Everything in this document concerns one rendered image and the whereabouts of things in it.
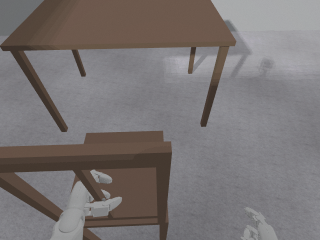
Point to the robot left forearm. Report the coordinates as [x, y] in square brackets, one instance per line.
[69, 226]

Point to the robot right hand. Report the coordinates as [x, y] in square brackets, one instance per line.
[263, 232]

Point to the robot left hand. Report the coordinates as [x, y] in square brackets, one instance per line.
[80, 196]

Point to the chair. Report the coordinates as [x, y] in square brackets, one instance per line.
[139, 163]

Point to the table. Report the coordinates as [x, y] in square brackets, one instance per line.
[120, 24]

